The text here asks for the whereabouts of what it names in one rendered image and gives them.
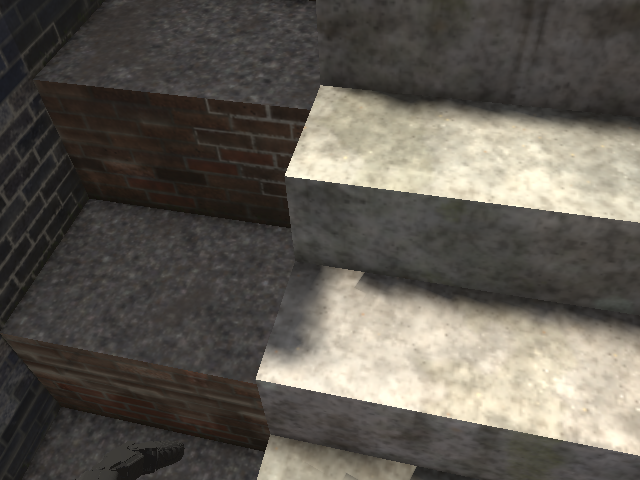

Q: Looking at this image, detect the robot left hand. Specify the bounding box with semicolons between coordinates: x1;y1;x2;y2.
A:
75;440;185;480

